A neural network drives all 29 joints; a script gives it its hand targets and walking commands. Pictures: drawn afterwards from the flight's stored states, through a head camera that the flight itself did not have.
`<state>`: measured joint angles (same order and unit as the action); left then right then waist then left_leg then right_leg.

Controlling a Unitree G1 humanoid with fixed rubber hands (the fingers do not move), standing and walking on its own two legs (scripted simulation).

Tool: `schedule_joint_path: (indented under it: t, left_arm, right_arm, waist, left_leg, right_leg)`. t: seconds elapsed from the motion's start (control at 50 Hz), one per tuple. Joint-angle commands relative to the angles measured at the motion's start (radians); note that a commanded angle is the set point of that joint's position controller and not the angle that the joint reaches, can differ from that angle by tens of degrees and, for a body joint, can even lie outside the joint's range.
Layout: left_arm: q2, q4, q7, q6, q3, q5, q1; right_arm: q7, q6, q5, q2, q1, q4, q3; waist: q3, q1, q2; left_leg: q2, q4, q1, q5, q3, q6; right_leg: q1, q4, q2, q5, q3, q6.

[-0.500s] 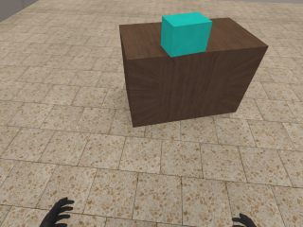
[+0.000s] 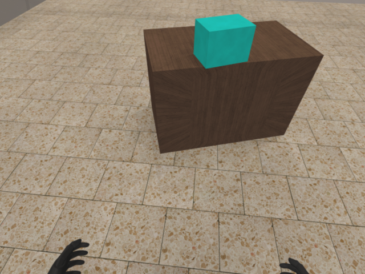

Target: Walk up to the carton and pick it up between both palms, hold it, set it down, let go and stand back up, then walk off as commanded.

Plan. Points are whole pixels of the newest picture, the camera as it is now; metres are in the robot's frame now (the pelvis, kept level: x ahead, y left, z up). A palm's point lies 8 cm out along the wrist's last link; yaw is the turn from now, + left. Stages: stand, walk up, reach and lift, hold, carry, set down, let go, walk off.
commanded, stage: stand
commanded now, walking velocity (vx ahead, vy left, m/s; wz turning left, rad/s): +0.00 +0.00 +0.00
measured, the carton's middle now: (222, 40) +1.20 -0.21 -0.01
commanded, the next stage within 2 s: walk up in 0.14 s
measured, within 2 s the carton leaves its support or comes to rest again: neither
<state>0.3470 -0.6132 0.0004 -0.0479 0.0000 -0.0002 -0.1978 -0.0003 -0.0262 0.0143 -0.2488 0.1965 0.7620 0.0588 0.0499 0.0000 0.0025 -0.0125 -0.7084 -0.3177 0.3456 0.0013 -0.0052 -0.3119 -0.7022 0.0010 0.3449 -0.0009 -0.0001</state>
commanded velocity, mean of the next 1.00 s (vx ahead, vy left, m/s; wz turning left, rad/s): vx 0.00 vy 0.00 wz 0.00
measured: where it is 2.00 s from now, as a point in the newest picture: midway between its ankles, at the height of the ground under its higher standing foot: outside the picture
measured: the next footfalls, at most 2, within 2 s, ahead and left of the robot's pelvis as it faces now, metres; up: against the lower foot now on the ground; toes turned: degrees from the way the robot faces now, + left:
right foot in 0.68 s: +0.10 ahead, -0.22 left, +0.00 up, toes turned +0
left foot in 1.08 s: +0.18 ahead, -0.03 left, +0.00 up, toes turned +4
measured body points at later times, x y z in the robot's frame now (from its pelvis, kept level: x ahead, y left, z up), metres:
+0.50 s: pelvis +0.01 -0.02 +0.00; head +0.02 -0.01 +0.45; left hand +0.17 +0.29 -0.07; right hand +0.11 -0.32 -0.10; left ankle +0.02 +0.12 -0.72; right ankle +0.02 -0.15 -0.69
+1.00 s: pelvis +0.08 -0.15 -0.01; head +0.14 -0.15 +0.44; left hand +0.16 +0.16 -0.11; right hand +0.19 -0.49 -0.10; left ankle +0.10 -0.01 -0.68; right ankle +0.06 -0.22 -0.72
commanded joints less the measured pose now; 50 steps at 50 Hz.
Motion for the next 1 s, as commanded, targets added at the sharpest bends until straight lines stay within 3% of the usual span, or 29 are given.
schedule_joint_path:
  t: [0.0,0.3,0.32,0.34,0.36,0.38,0.42,0.44,0.48,0.52,0.56,0.58,0.6,0.62,0.64,0.66,0.68,0.7,0.72,0.74,0.76,0.78,0.82,0.88,0.94,0.98]
  left_arm:
    - [0.193,-0.043,0.011,-0.022,-0.074,-0.024,0.051]
    - [0.193,-0.044,0.012,-0.021,-0.072,-0.023,0.053]
    - [0.308,0.037,-0.038,-0.001,-0.136,-0.094,0.049]
    - [0.277,0.054,-0.050,0.017,-0.140,-0.096,0.097]
    - [0.274,0.081,-0.057,0.031,-0.147,-0.104,0.134]
    - [0.280,0.085,-0.063,0.036,-0.148,-0.101,0.138]
    - [0.295,0.064,-0.075,0.032,-0.157,-0.095,0.100]
    - [0.298,0.059,-0.082,0.032,-0.161,-0.096,0.092]
    - [0.289,0.057,-0.096,0.031,-0.160,-0.087,0.087]
    - [0.293,0.063,-0.105,0.033,-0.153,-0.080,0.096]
    - [0.305,0.063,-0.110,0.028,-0.148,-0.071,0.092]
    - [0.311,0.051,-0.110,0.023,-0.147,-0.066,0.056]
    - [0.309,0.029,-0.106,0.017,-0.150,-0.063,-0.022]
    - [0.312,-0.005,-0.095,0.007,-0.159,-0.065,-0.146]
    - [0.362,-0.057,-0.077,-0.007,-0.182,-0.069,-0.316]
    - [0.457,-0.034,-0.059,-0.016,-0.191,-0.082,-0.327]
    - [0.473,-0.002,-0.054,-0.011,-0.180,-0.067,-0.232]
    - [0.465,0.012,-0.053,-0.005,-0.175,-0.058,-0.171]
    - [0.427,0.013,-0.049,-0.005,-0.167,-0.056,-0.157]
    - [0.382,0.018,-0.042,-0.007,-0.162,-0.057,-0.149]
    - [0.353,0.019,-0.038,-0.010,-0.157,-0.059,-0.153]
    - [0.338,0.021,-0.037,-0.011,-0.153,-0.057,-0.167]
    - [0.320,0.030,-0.035,-0.009,-0.151,-0.059,-0.189]
    - [0.311,0.040,-0.033,0.001,-0.152,-0.057,-0.204]
    - [0.319,0.038,-0.030,0.011,-0.153,-0.061,-0.229]
    - [0.320,0.040,-0.029,0.016,-0.152,-0.063,-0.224]
  right_arm:
    - [0.005,-0.030,-0.005,-0.271,-0.113,-0.025,0.052]
    - [0.004,-0.029,-0.005,-0.271,-0.118,-0.022,0.052]
    - [-0.009,-0.062,-0.001,-0.440,0.152,-0.005,0.107]
    - [-0.017,-0.073,0.011,-0.509,0.251,0.030,0.139]
    - [-0.027,-0.086,0.022,-0.545,0.282,0.025,0.160]
    - [-0.035,-0.093,0.023,-0.537,0.256,0.008,0.158]
    - [-0.042,-0.101,0.022,-0.489,0.226,-0.015,0.148]
    - [-0.041,-0.103,0.020,-0.480,0.219,-0.025,0.146]
    - [-0.036,-0.105,0.021,-0.486,0.199,-0.037,0.150]
    - [-0.033,-0.103,0.023,-0.512,0.187,-0.047,0.159]
    - [-0.032,-0.099,0.019,-0.527,0.149,-0.056,0.161]
    - [-0.030,-0.096,0.017,-0.529,0.108,-0.063,0.157]
    - [-0.026,-0.090,0.013,-0.517,0.054,-0.068,0.149]
    - [-0.023,-0.082,0.011,-0.473,-0.002,-0.078,0.132]
    - [-0.022,-0.073,0.015,-0.371,0.020,-0.077,0.100]
    - [-0.030,-0.068,-0.005,-0.278,0.071,-0.088,0.060]
    - [-0.048,-0.061,-0.024,-0.360,0.058,-0.089,0.071]
    - [-0.051,-0.062,-0.034,-0.419,0.060,-0.068,0.084]
    - [-0.048,-0.065,-0.038,-0.428,0.071,-0.054,0.084]
    - [-0.043,-0.064,-0.042,-0.418,0.106,-0.039,0.081]
    - [-0.039,-0.064,-0.047,-0.397,0.141,-0.034,0.075]
    - [-0.037,-0.062,-0.047,-0.384,0.147,-0.038,0.071]
    - [-0.037,-0.057,-0.045,-0.365,0.133,-0.051,0.067]
    - [-0.044,-0.059,-0.038,-0.365,0.094,-0.059,0.063]
    - [-0.048,-0.067,-0.034,-0.368,0.061,-0.068,0.057]
    - [-0.049,-0.076,-0.031,-0.356,0.090,-0.064,0.054]
  waist:
    - [-0.038,0.003,-0.028]
    - [-0.033,0.004,-0.029]
    - [-0.084,-0.038,0.056]
    - [0.002,-0.083,-0.059]
    - [0.075,-0.106,-0.101]
    - [0.110,-0.089,-0.041]
    - [0.102,-0.066,0.028]
    - [0.072,-0.062,0.019]
    - [0.041,-0.059,-0.041]
    - [0.036,-0.062,-0.114]
    - [0.035,-0.043,-0.155]
    - [0.020,-0.017,-0.170]
    - [-0.010,0.041,-0.169]
    - [-0.056,0.121,-0.128]
    - [-0.119,0.194,0.105]
    - [-0.100,0.172,0.367]
    - [-0.080,0.128,0.253]
    - [-0.058,0.102,0.168]
    - [-0.017,0.086,0.122]
    - [-0.026,0.073,0.108]
    - [-0.040,0.057,0.132]
    - [-0.052,0.055,0.146]
    - [-0.073,0.068,0.152]
    - [-0.060,0.090,0.153]
    - [-0.051,0.113,0.149]
    - [-0.074,0.104,0.153]
  left_leg:
    - [-0.089,0.224,0.018,-0.127,0.126,0.062]
    - [-0.089,0.227,0.016,-0.121,0.127,0.063]
    - [-0.149,0.245,0.105,0.274,0.300,0.166]
    - [-0.275,0.403,0.224,0.556,0.535,0.247]
    - [-0.388,0.492,0.263,0.624,0.711,0.310]
    - [-0.400,0.494,0.243,0.598,0.720,0.322]
    - [-0.355,0.442,0.239,0.451,0.636,0.299]
    - [-0.333,0.415,0.233,0.369,0.584,0.287]
    - [-0.300,0.375,0.206,0.260,0.492,0.273]
    - [-0.294,0.342,0.175,0.236,0.440,0.279]
    - [-0.289,0.306,0.099,0.209,0.386,0.266]
    - [-0.273,0.270,0.050,0.151,0.330,0.246]
    - [-0.239,0.189,-0.022,0.050,0.248,0.205]
    - [-0.177,0.007,-0.127,-0.110,0.126,0.146]
    - [-0.062,-0.397,-0.275,-0.105,0.017,0.083]
    - [0.096,-0.610,-0.527,0.278,0.044,0.021]
    - [0.075,-0.602,-0.569,0.248,0.087,0.034]
    - [0.043,-0.615,-0.513,0.214,0.139,0.043]
    - [0.021,-0.604,-0.500,0.155,0.140,0.035]
    - [0.015,-0.557,-0.486,0.105,0.130,0.033]
    - [0.014,-0.512,-0.471,0.074,0.116,0.034]
    - [0.014,-0.470,-0.445,0.063,0.109,0.033]
    - [0.028,-0.373,-0.429,0.076,0.080,0.030]
    - [0.018,-0.276,-0.432,0.089,0.036,0.036]
    - [0.005,-0.182,-0.410,0.110,-0.012,0.043]
    - [0.004,-0.080,-0.339,0.095,-0.052,0.053]
  right_leg:
    - [0.033,0.191,0.096,-0.155,0.114,-0.065]
    - [0.031,0.193,0.097,-0.153,0.115,-0.064]
    - [-0.106,0.028,0.040,0.206,0.117,-0.099]
    - [-0.386,-0.173,-0.005,0.291,0.041,-0.073]
    - [-0.567,-0.367,0.044,0.222,0.090,-0.050]
    - [-0.608,-0.412,0.075,0.164,0.136,-0.046]
    - [-0.588,-0.403,0.099,0.106,0.157,-0.038]
    - [-0.550,-0.393,0.104,0.095,0.149,-0.029]
    - [-0.477,-0.338,0.093,0.117,0.112,-0.014]
    - [-0.433,-0.267,0.090,0.162,0.082,-0.012]
    - [-0.329,-0.160,0.096,0.173,0.075,-0.024]
    - [-0.236,-0.090,0.091,0.154,0.057,-0.032]
    - [-0.082,0.019,0.077,0.093,0.031,-0.043]
    - [0.142,0.145,0.040,0.046,0.003,-0.049]
    - [0.373,0.276,0.071,0.077,0.143,-0.047]
    - [0.435,0.339,0.254,-0.036,0.544,-0.076]
    - [0.326,0.428,0.336,0.009,0.698,-0.135]
    - [0.258,0.444,0.338,-0.028,0.701,-0.139]
    - [0.260,0.383,0.294,-0.171,0.573,-0.108]
    - [0.302,0.303,0.241,-0.364,0.434,-0.079]
    - [0.326,0.252,0.207,-0.556,0.346,-0.055]
    - [0.322,0.238,0.198,-0.635,0.301,-0.046]
    - [0.352,0.235,0.195,-0.665,0.272,-0.067]
    - [0.357,0.258,0.229,-0.574,0.295,-0.114]
    - [0.375,0.239,0.256,-0.601,0.313,-0.135]
    - [0.374,0.187,0.253,-0.641,0.283,-0.148]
